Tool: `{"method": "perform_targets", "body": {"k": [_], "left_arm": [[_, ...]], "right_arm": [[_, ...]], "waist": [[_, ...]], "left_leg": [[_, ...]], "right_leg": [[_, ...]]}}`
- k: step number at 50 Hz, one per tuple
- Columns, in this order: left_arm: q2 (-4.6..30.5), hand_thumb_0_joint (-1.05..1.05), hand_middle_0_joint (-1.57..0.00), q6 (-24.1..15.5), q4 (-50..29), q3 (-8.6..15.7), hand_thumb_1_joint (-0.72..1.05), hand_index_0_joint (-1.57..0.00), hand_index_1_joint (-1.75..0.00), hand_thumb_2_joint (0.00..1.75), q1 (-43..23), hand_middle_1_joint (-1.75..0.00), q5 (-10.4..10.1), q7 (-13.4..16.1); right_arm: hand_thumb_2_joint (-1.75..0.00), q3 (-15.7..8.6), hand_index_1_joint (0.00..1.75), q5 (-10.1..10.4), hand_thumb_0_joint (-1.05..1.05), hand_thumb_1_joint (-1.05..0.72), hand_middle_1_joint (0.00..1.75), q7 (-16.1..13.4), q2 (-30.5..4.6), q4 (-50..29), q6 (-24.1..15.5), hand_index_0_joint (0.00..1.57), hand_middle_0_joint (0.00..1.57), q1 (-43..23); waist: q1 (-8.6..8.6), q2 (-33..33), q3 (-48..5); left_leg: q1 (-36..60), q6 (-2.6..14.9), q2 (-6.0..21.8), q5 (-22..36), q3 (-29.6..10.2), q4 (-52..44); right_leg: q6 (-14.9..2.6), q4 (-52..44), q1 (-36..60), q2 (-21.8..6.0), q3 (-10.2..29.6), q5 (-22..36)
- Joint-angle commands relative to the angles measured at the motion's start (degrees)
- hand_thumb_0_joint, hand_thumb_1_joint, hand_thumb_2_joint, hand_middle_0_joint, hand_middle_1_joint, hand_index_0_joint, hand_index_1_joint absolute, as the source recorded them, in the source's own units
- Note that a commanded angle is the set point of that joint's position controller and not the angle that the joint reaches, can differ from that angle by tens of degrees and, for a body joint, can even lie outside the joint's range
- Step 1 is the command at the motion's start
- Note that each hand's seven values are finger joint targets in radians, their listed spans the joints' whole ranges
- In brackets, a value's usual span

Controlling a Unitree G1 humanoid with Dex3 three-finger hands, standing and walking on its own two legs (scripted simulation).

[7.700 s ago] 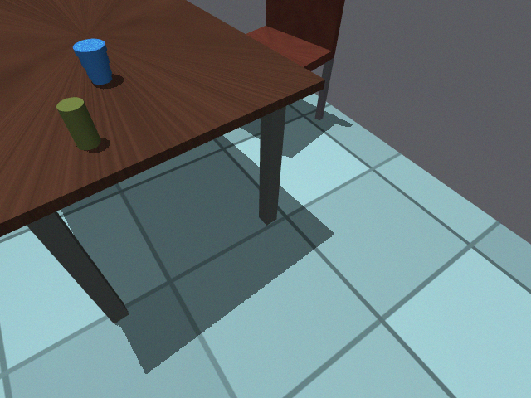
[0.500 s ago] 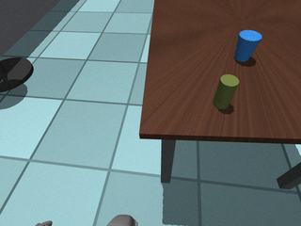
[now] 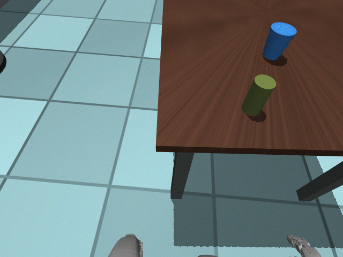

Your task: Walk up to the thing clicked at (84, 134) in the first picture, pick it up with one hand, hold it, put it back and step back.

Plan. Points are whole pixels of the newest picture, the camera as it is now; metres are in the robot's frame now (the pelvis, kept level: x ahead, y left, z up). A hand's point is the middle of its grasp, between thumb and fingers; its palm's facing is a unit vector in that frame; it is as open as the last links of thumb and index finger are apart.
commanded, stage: walk up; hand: right
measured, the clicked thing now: (257, 96) +0.51 -0.22 +0.05
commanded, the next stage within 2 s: stand in 1.26 s
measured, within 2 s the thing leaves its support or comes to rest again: neither
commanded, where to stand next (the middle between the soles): +0.06 -0.02 m, yaw +1 degrees
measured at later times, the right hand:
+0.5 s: hand out of the picture +0.06 -0.27 -0.13, palm faces -0.03 +0.93 -0.36, open 7.4 cm
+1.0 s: hand out of the picture +0.12 -0.24 -0.11, palm faces -0.05 +0.93 -0.36, open 7.4 cm
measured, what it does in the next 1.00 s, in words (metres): stands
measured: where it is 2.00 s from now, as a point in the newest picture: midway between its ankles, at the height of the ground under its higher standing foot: outside the picture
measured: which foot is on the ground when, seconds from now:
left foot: down 0.00-1.00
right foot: down 0.00-1.00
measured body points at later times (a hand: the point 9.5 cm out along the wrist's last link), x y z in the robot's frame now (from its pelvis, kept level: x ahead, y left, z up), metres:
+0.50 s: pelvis -0.01 -0.01 +0.03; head +0.00 -0.01 +0.47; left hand +0.11 +0.29 -0.09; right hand +0.07 -0.32 -0.10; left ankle +0.04 +0.14 -0.71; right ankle -0.02 -0.13 -0.71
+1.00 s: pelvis +0.01 +0.01 +0.04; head +0.02 +0.01 +0.48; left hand +0.08 +0.31 -0.10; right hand +0.12 -0.29 -0.09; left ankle +0.04 +0.14 -0.71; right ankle -0.02 -0.13 -0.71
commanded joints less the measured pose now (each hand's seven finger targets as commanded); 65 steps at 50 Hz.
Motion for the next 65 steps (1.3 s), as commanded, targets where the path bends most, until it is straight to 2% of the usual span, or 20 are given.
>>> {"method": "perform_targets", "body": {"k": [1, 2, 3, 4, 5, 6, 7, 9, 10, 13, 16, 18, 24, 33, 36, 45, 62, 63, 64, 65], "left_arm": [[16.79, 0.0, -0.2, -3.2, -3.16, 4.31, 0.9, -0.2, -0.3, 0.9, 3.32, -0.3, 1.43, 1.06], [19.52, 0.0, -0.2, -3.12, -4.51, 4.16, 0.9, -0.2, -0.3, 0.9, -2.1, -0.3, 1.62, 0.77], [16.85, 0.0, -0.2, -2.94, -5.58, 3.51, 0.9, -0.2, -0.3, 0.9, -6.69, -0.3, 1.2, 0.59], [13.68, 0.0, -0.2, -2.83, -5.52, 2.82, 0.9, -0.2, -0.3, 0.9, -7.69, -0.3, 0.74, 0.47], [12.74, 0.0, -0.2, -2.85, -5.28, 2.39, 0.9, -0.2, -0.3, 0.9, -7.57, -0.3, 0.59, 0.65], [11.39, 0.0, -0.2, -2.94, -4.41, 2.27, 0.9, -0.2, -0.3, 0.9, -6.44, -0.3, 0.3, 0.75], [11.28, 0.0, -0.2, -3.11, -4.02, 2.09, 0.9, -0.2, -0.3, 0.9, -4.75, -0.3, 0.04, 0.76], [11.43, 0.0, -0.2, -3.38, -3.79, 1.87, 0.9, -0.2, -0.3, 0.9, -0.95, -0.3, -0.15, 0.56], [11.34, 0.0, -0.2, -3.19, -2.18, 1.94, 0.9, -0.2, -0.3, 0.9, 0.1, -0.3, -0.14, 0.74], [13.0, 0.0, -0.2, -3.11, -2.25, 2.16, 0.9, -0.2, -0.3, 0.9, -6.09, -0.3, 0.0, 0.66], [11.91, 0.0, -0.2, -2.67, -1.73, 1.62, 0.9, -0.2, -0.3, 0.9, -7.96, -0.3, -0.17, 0.33], [10.85, 0.0, -0.2, -2.46, -0.74, 1.32, 0.9, -0.2, -0.3, 0.9, -8.16, -0.3, -0.2, 0.12], [10.64, 0.0, -0.2, -2.49, 1.5, 1.25, 0.9, -0.2, -0.3, 0.9, -9.65, -0.3, -0.42, -0.08], [9.75, 0.0, -0.2, -2.41, 4.17, 1.0, 0.9, -0.2, -0.3, 0.9, -10.76, -0.3, -0.75, -0.12], [9.49, 0.0, -0.2, -2.24, 4.85, 0.78, 0.9, -0.2, -0.3, 0.9, -10.61, -0.3, -0.59, -0.09], [9.08, 0.0, -0.2, -2.27, 6.7, 0.55, 0.9, -0.2, -0.3, 0.9, -9.98, -0.3, -0.74, 0.18], [8.95, 0.0, -0.2, -2.25, 8.0, 0.6, 0.9, -0.2, -0.3, 0.9, -8.87, -0.3, -0.01, 0.22], [8.61, 0.0, -0.2, -2.84, 7.99, 0.27, 0.9, -0.2, -0.3, 0.9, -8.07, -0.3, 0.01, 0.46], [9.05, 0.0, -0.2, -3.16, 7.98, 0.22, 0.9, -0.2, -0.3, 0.9, -8.19, -0.3, -0.03, 0.59], [8.92, 0.0, -0.2, -3.24, 8.09, 0.15, 0.9, -0.2, -0.3, 0.9, -8.22, -0.3, -0.2, 0.61]], "right_arm": [[-0.9, -1.5, 0.3, 1.29, 0.0, -0.9, 0.3, -0.43, -7.08, -4.58, -0.01, 0.2, 0.2, -2.47], [-0.9, -2.76, 0.3, 1.19, 0.0, -0.9, 0.3, -1.09, -10.41, -3.03, 0.04, 0.2, 0.2, -3.34], [-0.9, -3.23, 0.3, 1.01, 0.0, -0.9, 0.3, -0.88, -11.38, -0.7, -0.42, 0.2, 0.2, -0.37], [-0.9, -3.02, 0.3, 1.41, 0.0, -0.9, 0.3, -0.44, -11.41, 0.36, -0.91, 0.2, 0.2, 0.74], [-0.9, -2.91, 0.3, 1.54, 0.0, -0.9, 0.3, -0.36, -11.31, 1.34, -1.49, 0.2, 0.2, 1.24], [-0.9, -2.58, 0.3, 1.67, 0.0, -0.9, 0.3, -0.32, -10.45, 2.07, -1.71, 0.2, 0.2, 1.6], [-0.9, -2.45, 0.3, 1.55, 0.0, -0.9, 0.3, -0.35, -10.67, 2.13, -1.84, 0.2, 0.2, 0.97], [-0.9, -2.03, 0.3, 0.75, 0.0, -0.9, 0.3, -0.44, -11.95, 1.61, -2.4, 0.2, 0.2, 0.08], [-0.9, -2.27, 0.3, 1.22, 0.0, -0.9, 0.3, -0.32, -12.57, 2.31, -2.2, 0.2, 0.2, -1.26], [-0.9, -1.47, 0.3, 1.0, 0.0, -0.9, 0.3, -0.01, -10.59, 4.36, -1.43, 0.2, 0.2, -1.76], [-0.9, -1.25, 0.3, 0.77, 0.0, -0.9, 0.3, 0.28, -10.95, 5.98, -1.47, 0.2, 0.2, -2.02], [-0.9, -0.87, 0.3, 0.6, 0.0, -0.9, 0.3, 0.51, -11.13, 6.74, -1.71, 0.2, 0.2, -2.84], [-0.9, -0.06, 0.3, 0.53, 0.0, -0.9, 0.3, 0.46, -10.51, 9.19, -2.28, 0.2, 0.2, -3.32], [-0.9, 0.24, 0.3, 0.68, 0.0, -0.9, 0.3, 0.04, -9.91, 10.72, -2.47, 0.2, 0.2, -3.65], [-0.9, 0.07, 0.3, 0.68, 0.0, -0.9, 0.3, 0.0, -10.14, 10.86, -2.26, 0.2, 0.2, -4.56], [-0.9, -0.2, 0.3, 0.83, 0.0, -0.9, 0.3, -0.11, -9.66, 11.59, -1.78, 0.2, 0.2, -5.47], [-0.9, -0.54, 0.3, 0.61, 0.0, -0.9, 0.3, 0.04, -9.32, 12.28, -1.55, 0.2, 0.2, -7.26], [-0.9, -0.46, 0.3, 0.64, 0.0, -0.9, 0.3, 0.1, -9.4, 12.32, -1.34, 0.2, 0.2, -8.42], [-0.9, -0.37, 0.3, 0.75, 0.0, -0.9, 0.3, 0.17, -9.0, 12.4, -1.31, 0.2, 0.2, -7.46], [-0.9, -0.3, 0.3, 0.86, 0.0, -0.9, 0.3, 0.24, -9.2, 12.56, -1.21, 0.2, 0.2, -7.48]], "waist": [[1.68, -9.39, -7.74], [1.1, -10.74, -7.04], [-1.8, -9.39, -5.52], [-3.12, -6.11, -5.01], [-3.46, -4.66, -5.25], [-2.53, -4.85, -7.89], [-1.39, -5.01, -9.45], [0.6, -5.09, -12.32], [1.13, -4.12, -12.35], [-0.68, -3.76, -8.88], [-0.93, -2.42, -6.15], [-0.09, -0.98, -5.93], [0.19, 0.06, -6.14], [0.02, 1.04, -10.97], [0.06, 1.1, -10.95], [-0.22, 0.94, -11.83], [-0.3, 1.9, -10.55], [0.47, 2.17, -9.7], [-0.06, 1.29, -10.53], [-0.15, 1.83, -9.9]], "left_leg": [[-5.48, 2.24, -4.05, -6.2, -1.41, 3.16], [3.81, 1.91, -3.62, -16.33, -4.43, 7.74], [11.89, 2.03, -1.77, -12.61, -4.4, 5.39], [12.68, 2.66, -2.6, -9.25, -2.77, -2.71], [12.62, 2.8, -2.49, 5.52, -2.27, -7.39], [15.23, 4.23, -0.53, 15.33, -5.45, -8.17], [18.1, 5.48, 0.55, 19.69, -6.48, -8.6], [18.2, 7.48, 2.67, 20.12, -9.21, -8.54], [15.18, 7.24, 2.81, 16.76, -9.56, -7.36], [13.57, 3.0, -2.57, 6.94, -3.88, -9.78], [15.19, 3.18, -1.73, -0.14, -6.32, -14.62], [12.9, 3.81, 0.18, -2.87, -9.18, -18.21], [12.3, 2.7, 0.25, 1.77, -8.62, -21.39], [16.66, 2.53, 0.96, 14.73, -7.11, -21.0], [17.09, 2.9, 1.4, 14.16, -7.27, -21.58], [19.95, 2.71, 1.68, 20.03, -6.83, -21.68], [18.18, 2.55, 1.86, 13.33, -8.64, -25.85], [19.3, 2.34, 1.88, 17.69, -8.21, -24.64], [20.06, 2.25, 2.0, 21.28, -7.91, -23.86], [19.95, 2.17, 1.78, 19.73, -7.89, -24.2]], "right_leg": [[-8.28, -22.63, 4.2, -15.56, 25.63, 7.66], [-14.04, -22.43, -6.74, -20.88, 29.41, 8.53], [-13.4, -19.93, -12.6, -19.2, 23.62, 9.62], [-9.35, -16.04, -9.46, -13.3, 13.56, 13.89], [-5.83, -12.71, -5.88, -9.25, 7.58, 21.67], [-3.87, -11.11, -4.07, -7.49, 5.79, 23.65], [-3.24, -9.21, -4.13, -6.24, 5.21, 25.17], [-3.08, -8.2, -1.86, -5.29, 5.94, 23.43], [-3.36, -11.09, 0.64, -5.44, 5.69, 19.58], [-5.52, -16.8, -1.02, -9.55, 10.24, 11.85], [-4.19, -19.41, -4.75, -7.95, 8.32, 3.01], [-3.42, -19.38, -1.99, -6.22, 6.53, 1.19], [-3.09, -21.53, 3.3, -6.14, 5.85, 6.42], [-2.04, -22.62, 8.21, -6.39, 3.77, 16.56], [-1.65, -23.43, 8.45, -6.38, 2.97, 16.99], [-1.12, -24.53, 9.56, -6.84, 2.12, 20.87], [-0.58, -26.12, 11.27, -6.6, 0.95, 17.07], [-0.19, -26.81, 9.95, -7.62, 2.4, 19.18], [-0.07, -26.8, 10.4, -7.88, 2.44, 21.1], [-0.01, -27.11, 9.72, -7.66, 2.49, 19.79]]}}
